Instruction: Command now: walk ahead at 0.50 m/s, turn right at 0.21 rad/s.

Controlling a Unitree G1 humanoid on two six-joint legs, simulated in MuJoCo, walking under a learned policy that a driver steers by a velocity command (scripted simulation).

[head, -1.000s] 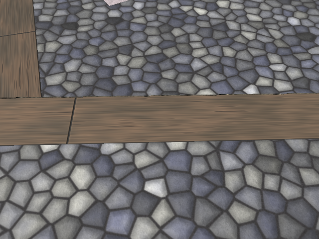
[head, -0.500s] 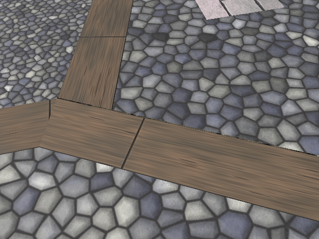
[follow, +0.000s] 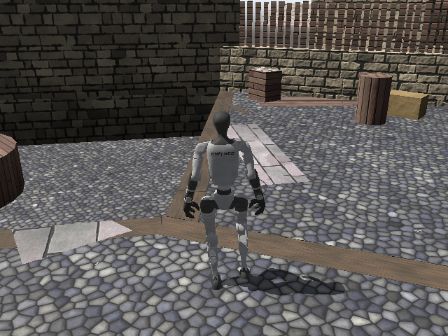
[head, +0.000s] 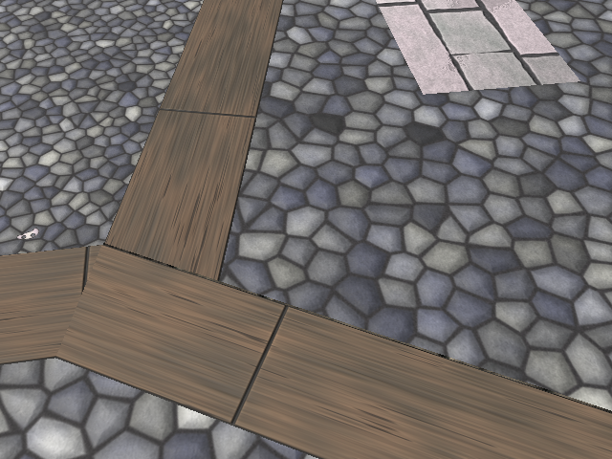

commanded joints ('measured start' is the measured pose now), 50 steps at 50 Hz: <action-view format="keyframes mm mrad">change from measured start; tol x32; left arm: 1 30 35 14 -32 5 15 -12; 12 -299 16 -10 -158 8 6 -32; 18 161 177 64 -45 31 -7 1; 50 54 116 18 -64 2 -31 14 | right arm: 1 42 -95 -21 -22 4 -33 -6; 39 -374 -89 6 -239 -13 27 25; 46 180 -326 -72 -105 -41 3 -14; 50 -29 -113 -24 -110 -5 6 4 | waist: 1 10 95 27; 19 82 -242 -287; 41 59 -44 30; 46 -81 333 -344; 50 -17 75 -15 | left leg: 1 35 281 -167 -224 203 90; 16 293 314 113 219 1006 21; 18 -14 266 133 736 561 -20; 19 -459 14 70 1124 -320 -82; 20 -575 51 -135 1162 -277 -70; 40 -458 102 -82 262 147 -82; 44 16 43 -71 119 60 2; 46 487 494 -771 11 -110 208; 50 87 322 -454 -118 -5 117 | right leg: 1 -121 -27 35 -11 109 9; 17 307 169 -159 -557 68 -165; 19 825 -277 669 -731 8 -391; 30 333 -37 256 -888 398 -223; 44 500 -30 193 -467 832 -92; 46 21 211 59 131 -174 -27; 50 -58 52 96 94 -32 -36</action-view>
